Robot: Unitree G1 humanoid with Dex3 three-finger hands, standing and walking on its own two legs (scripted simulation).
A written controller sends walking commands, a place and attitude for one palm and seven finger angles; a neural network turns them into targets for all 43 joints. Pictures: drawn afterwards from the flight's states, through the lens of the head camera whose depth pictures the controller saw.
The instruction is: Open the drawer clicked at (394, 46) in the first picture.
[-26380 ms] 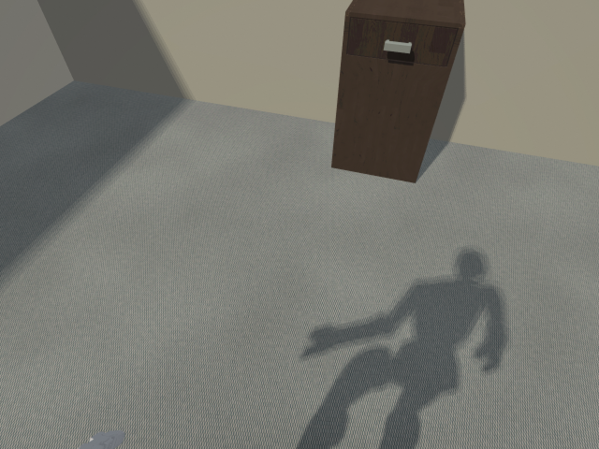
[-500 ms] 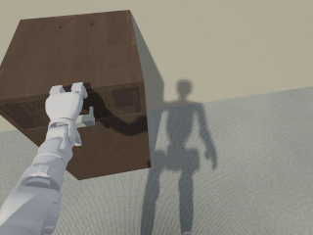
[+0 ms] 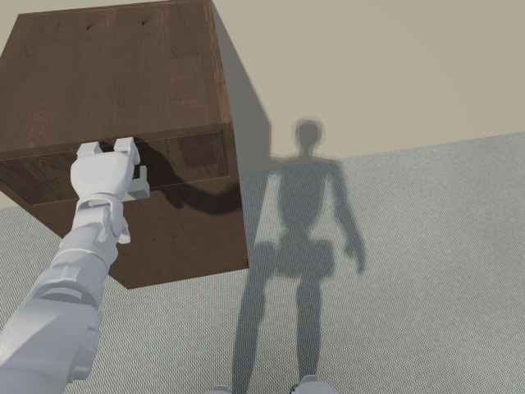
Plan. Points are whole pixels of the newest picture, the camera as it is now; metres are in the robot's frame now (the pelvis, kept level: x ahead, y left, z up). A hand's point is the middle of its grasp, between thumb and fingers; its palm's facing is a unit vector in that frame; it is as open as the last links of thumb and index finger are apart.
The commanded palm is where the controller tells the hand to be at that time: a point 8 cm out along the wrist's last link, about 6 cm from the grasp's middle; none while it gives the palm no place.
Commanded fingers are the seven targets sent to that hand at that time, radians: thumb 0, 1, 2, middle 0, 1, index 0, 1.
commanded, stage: lower the fingers behind the handle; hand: left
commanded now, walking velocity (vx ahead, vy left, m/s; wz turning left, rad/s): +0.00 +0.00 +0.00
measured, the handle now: (119, 182) +0.49 +0.28 -0.04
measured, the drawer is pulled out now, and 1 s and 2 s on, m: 0.00 0.00 0.00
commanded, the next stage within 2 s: lift the fingers back up to retry in 1.36 s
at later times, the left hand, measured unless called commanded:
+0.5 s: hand (120, 204) +0.44 +0.26 -0.03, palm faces -0.04 -0.02 -1.00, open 13.8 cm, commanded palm +0.42 +0.25 +0.02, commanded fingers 0.00 -0.50 0.30 -0.30 -1.20 -0.30 -1.20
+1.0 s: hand (123, 202) +0.44 +0.25 -0.04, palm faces +0.00 +0.01 -1.00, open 13.8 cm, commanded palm +0.42 +0.24 -0.01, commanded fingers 0.00 -0.50 0.30 -0.30 -1.20 -0.30 -1.20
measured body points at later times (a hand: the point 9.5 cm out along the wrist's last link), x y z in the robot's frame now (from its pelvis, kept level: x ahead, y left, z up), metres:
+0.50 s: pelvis +0.00 +0.00 -0.02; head +0.10 +0.00 +0.42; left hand +0.43 +0.25 +0.02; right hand +0.04 -0.26 -0.15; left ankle -0.02 +0.11 -0.70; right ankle +0.01 -0.11 -0.70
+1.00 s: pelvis -0.02 +0.01 -0.03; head +0.09 +0.01 +0.40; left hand +0.44 +0.25 +0.02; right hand +0.02 -0.26 -0.17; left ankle -0.02 +0.11 -0.70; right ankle +0.01 -0.11 -0.70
